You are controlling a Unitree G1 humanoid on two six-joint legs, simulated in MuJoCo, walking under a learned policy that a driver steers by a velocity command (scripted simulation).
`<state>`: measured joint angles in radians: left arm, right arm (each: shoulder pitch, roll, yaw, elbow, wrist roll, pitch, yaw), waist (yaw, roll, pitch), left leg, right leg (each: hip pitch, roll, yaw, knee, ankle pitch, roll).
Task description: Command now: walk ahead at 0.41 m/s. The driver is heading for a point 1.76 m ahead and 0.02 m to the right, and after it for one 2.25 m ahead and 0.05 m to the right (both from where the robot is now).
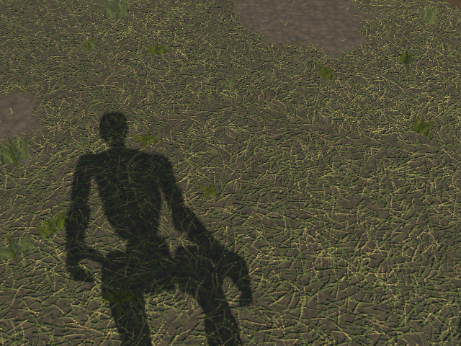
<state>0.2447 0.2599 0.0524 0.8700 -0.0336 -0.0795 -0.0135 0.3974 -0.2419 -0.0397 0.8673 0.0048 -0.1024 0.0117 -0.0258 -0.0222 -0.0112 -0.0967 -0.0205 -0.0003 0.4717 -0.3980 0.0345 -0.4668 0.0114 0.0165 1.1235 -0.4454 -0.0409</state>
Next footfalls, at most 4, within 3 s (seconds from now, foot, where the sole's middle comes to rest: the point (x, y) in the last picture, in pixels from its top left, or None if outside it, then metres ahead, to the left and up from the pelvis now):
0.28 right None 0.32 -0.13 -0.77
0.80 left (185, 320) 0.59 0.13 -0.77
1.36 right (256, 233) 0.89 -0.10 -0.77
1.88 left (188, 169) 1.19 0.14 -0.77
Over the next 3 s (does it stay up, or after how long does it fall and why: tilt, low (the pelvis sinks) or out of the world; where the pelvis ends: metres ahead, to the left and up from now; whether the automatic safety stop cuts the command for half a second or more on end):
stays up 1.62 0.04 -0.01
